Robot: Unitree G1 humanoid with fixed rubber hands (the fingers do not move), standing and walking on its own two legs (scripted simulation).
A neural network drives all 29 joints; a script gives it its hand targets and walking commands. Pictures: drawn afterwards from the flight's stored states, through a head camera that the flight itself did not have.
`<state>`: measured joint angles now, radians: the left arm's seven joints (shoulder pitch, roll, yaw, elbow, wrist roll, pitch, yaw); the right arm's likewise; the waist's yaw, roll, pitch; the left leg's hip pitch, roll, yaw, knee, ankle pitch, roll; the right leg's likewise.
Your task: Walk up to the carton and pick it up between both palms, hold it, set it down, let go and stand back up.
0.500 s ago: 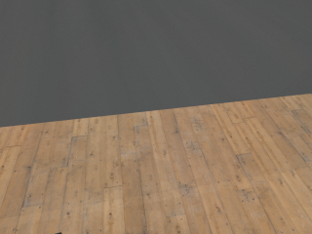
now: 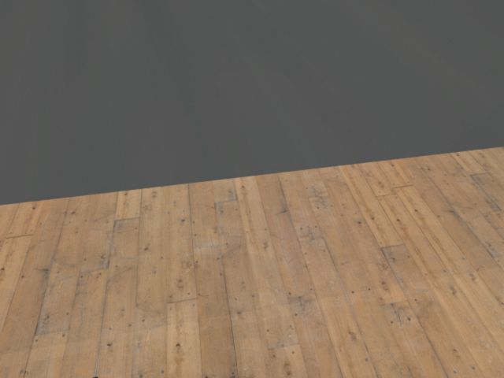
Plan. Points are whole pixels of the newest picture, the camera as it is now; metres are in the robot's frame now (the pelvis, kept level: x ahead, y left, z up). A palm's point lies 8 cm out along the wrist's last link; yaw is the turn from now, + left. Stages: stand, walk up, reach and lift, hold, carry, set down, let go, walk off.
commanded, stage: walk up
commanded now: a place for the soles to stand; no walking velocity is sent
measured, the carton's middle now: out of the picture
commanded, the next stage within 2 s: none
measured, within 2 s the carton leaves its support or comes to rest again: neither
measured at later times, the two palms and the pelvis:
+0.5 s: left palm (156, 326) +0.21 +0.18 -0.08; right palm out of the picture -0.04 -0.40 -0.12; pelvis -0.03 -0.06 -0.02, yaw -26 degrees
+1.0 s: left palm (287, 304) +0.26 -0.05 -0.08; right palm out of the picture -0.33 -0.37 -0.07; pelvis -0.09 -0.11 -0.03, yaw -56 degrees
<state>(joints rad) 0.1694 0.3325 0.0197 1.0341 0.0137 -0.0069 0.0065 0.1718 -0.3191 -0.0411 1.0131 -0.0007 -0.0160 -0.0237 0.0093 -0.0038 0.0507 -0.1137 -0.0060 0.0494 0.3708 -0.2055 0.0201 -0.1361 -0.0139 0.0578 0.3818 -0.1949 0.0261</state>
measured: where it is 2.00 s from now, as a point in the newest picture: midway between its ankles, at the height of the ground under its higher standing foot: outside the picture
